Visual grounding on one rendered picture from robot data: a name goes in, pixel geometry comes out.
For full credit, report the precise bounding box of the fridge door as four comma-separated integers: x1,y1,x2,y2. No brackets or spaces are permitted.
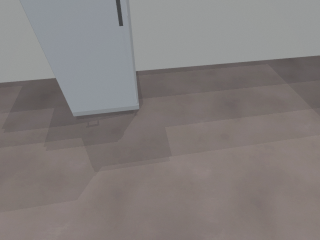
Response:
20,0,137,113

